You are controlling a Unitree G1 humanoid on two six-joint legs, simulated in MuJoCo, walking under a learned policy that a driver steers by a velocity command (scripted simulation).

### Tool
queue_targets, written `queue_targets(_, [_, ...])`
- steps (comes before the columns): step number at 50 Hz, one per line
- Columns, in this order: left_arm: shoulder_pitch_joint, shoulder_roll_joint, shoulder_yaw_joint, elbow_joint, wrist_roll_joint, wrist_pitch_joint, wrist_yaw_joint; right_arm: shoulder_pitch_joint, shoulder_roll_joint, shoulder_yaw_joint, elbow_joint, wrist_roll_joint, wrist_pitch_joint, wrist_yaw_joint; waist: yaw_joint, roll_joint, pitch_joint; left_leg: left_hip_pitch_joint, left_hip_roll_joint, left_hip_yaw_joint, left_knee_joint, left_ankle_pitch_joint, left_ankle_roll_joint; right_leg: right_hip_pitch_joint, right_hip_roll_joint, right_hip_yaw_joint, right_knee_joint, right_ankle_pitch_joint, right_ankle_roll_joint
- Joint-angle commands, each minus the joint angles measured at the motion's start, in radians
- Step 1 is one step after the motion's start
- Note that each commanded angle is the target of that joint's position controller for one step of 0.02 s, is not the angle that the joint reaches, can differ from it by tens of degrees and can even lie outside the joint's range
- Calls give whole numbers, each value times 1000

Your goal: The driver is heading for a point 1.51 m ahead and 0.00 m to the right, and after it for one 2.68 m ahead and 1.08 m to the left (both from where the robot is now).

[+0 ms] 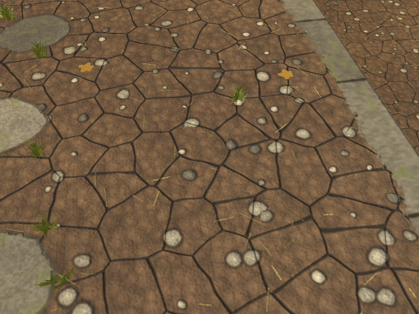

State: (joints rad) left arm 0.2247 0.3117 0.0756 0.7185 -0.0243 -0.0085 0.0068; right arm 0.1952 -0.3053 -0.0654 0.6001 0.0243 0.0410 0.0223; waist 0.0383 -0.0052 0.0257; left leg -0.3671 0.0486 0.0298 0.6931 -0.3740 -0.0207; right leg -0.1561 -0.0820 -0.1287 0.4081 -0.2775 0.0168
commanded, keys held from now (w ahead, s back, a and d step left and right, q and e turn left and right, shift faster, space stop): w+q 0.24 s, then w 0.08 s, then w+e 0.68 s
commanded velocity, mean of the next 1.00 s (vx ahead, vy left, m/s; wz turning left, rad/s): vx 0.45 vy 0.00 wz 0.01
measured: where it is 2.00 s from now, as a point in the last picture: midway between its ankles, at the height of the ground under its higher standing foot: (230, 169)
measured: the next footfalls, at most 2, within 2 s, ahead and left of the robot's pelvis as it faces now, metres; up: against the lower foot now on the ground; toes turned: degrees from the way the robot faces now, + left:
left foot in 0.04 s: +0.04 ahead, +0.12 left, +0.00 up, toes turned +4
right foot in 0.52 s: +0.44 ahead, -0.01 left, +0.00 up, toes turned +10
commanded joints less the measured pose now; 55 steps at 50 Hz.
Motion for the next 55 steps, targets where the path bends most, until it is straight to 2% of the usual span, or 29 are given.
queue_targets(1, [-58,171,46,-54,-19,-22,-13,79,-93,-34,-28,2,-26,5,-72,-107,-38,207,-61,89,-202,89,60,-99,-188,118,-69,-123,-162])
queue_targets(2, [-45,119,28,-51,-6,-27,-16,196,-133,-57,12,8,-28,-2,-119,-30,-82,390,-73,50,-230,69,91,-200,-137,45,112,-90,-120])
queue_targets(3, [-91,37,-1,-92,33,-34,-21,327,-234,-85,28,10,-35,-17,-163,232,-102,556,155,-314,-330,52,178,-450,-32,-50,537,-249,-30])
queue_targets(4, [-158,48,1,-171,24,-60,-19,296,-312,-88,-14,-3,-68,-5,-141,314,-87,568,318,-790,-472,-174,375,-758,107,100,745,-345,-2])
queue_targets(5, [-190,125,18,-170,-7,-82,-25,269,-215,-63,-17,-6,-92,4,-153,195,-38,551,322,-741,-504,-197,381,-810,39,190,813,-278,-22])
queue_targets(6, [-172,147,24,-160,-13,-97,-34,231,-161,-43,-14,-8,-106,3,-119,180,13,510,285,-641,-497,-126,349,-805,10,194,779,-165,-41])
queue_targets(7, [-149,145,26,-133,8,-103,-35,193,-138,-34,-21,-8,-108,1,-95,119,33,468,236,-543,-485,-31,315,-764,-13,191,732,-83,-38])
queue_targets(8, [-147,147,28,-127,30,-108,-37,159,-133,-28,-22,-7,-104,-5,-77,111,41,429,200,-475,-488,84,292,-720,-16,186,661,-24,-27])
queue_targets(11, [-155,106,18,-110,36,-104,-44,155,-148,-27,-13,-17,-102,-29,-61,100,20,367,145,-359,-498,326,268,-623,20,151,538,118,16])
queue_targets(16, [-298,42,-16,-132,20,-102,-56,214,-154,-27,51,-9,-101,-50,-117,114,48,258,92,-245,-509,361,217,-465,73,116,213,357,38])
queue_targets(21, [-338,66,-15,-146,2,-107,-76,248,-158,-28,115,-5,-104,-45,-122,125,88,372,168,-231,-492,418,197,-463,61,119,100,354,-38])
queue_targets(24, [-223,109,6,-119,10,-102,-70,236,-179,-33,127,-14,-93,-49,-59,150,-16,474,162,-176,-318,910,167,-316,124,57,113,225,-104])
queue_targets(25, [-93,137,23,-86,11,-97,-63,225,-176,-30,127,-19,-84,-51,13,137,-108,462,126,-131,-143,1091,145,-147,161,26,100,230,-138])
queue_targets(26, [67,162,31,-56,13,-90,-55,224,-159,-19,116,-30,-81,-56,85,100,-220,288,101,-118,91,994,117,145,85,123,145,261,-186])
queue_targets(27, [181,263,54,-45,25,-88,-53,347,-59,8,87,-38,-94,-48,33,-177,-394,-105,-65,-84,550,388,29,539,-194,653,112,100,-381])
queue_targets(28, [196,184,36,-27,0,-88,-61,316,-87,14,91,-35,-119,-37,49,-235,-454,-264,-141,-175,687,-150,16,609,-252,978,-93,-63,-414])
queue_targets(29, [120,149,26,-39,-4,-82,-51,193,-147,-2,59,2,-139,-23,58,-157,-266,-368,-72,-198,727,-102,25,478,-236,858,-124,-160,-361])
queue_targets(30, [70,136,21,-54,5,-76,-44,105,-149,6,37,8,-157,-18,48,-49,-158,-359,-27,-176,670,-30,41,316,-196,739,-147,-122,-326])
queue_targets(31, [31,125,16,-60,15,-73,-41,56,-136,6,25,-8,-167,-19,15,21,-68,-340,3,-155,587,11,42,165,-156,652,-167,-13,-314])
queue_targets(32, [13,111,9,-69,27,-77,-37,62,-132,2,25,-24,-167,-22,-21,18,-45,-286,32,-156,519,52,40,77,-120,592,-189,74,-305])
queue_targets(36, [10,116,11,-68,11,-79,-20,81,-86,15,20,-48,-144,-31,-61,-45,-20,-230,45,-114,340,96,-21,-82,-66,469,-236,243,-324])
queue_targets(41, [89,156,24,-40,-3,-62,2,-134,-35,37,-31,-42,-156,-25,20,-50,3,-120,-22,-84,-48,436,-63,-167,12,375,-203,230,-248])
queue_targets(46, [153,150,26,-20,-11,-36,11,-194,-88,11,-47,-16,-170,-10,25,-85,-23,-60,-51,-134,-205,393,-40,-17,-40,513,-82,151,-206])
queue_targets(49, [128,108,14,-33,1,-28,7,-23,-144,-25,-13,-18,-182,-17,-78,-98,-105,206,-15,-129,-275,308,42,-36,8,508,124,210,-146])
queue_targets(50, [134,39,-11,-55,20,-33,1,129,-200,-41,-3,-35,-181,-27,-138,11,-253,454,162,-294,-254,225,112,-147,68,426,403,74,-110])
queue_targets(51, [269,-17,-31,-89,-8,-43,-1,193,-270,-60,35,-43,-163,-22,-75,333,-358,728,368,-744,-336,9,271,-491,191,289,712,-316,-53])
queue_targets(52, [256,89,-12,-66,-24,-41,5,179,-174,-44,26,-27,-157,-15,-98,243,-291,684,374,-816,-380,-168,261,-612,107,306,847,-287,-38])
queue_targets(53, [151,142,4,-75,-19,-35,5,141,-116,-28,20,-25,-154,-18,-124,147,-168,579,325,-648,-389,-115,220,-639,76,293,883,-187,-29])
queue_targets(55, [60,126,9,-102,3,-31,3,70,-76,-13,29,-35,-147,-18,-98,85,-50,396,240,-424,-422,142,193,-604,23,268,829,-70,-13])
Velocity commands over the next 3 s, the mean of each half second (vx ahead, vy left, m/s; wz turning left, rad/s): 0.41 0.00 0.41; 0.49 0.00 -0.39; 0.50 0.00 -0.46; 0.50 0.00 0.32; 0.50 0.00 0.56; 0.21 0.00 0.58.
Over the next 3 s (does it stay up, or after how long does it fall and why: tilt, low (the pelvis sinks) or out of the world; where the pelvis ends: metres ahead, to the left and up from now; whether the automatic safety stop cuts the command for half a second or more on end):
stays up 1.48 -0.01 -0.01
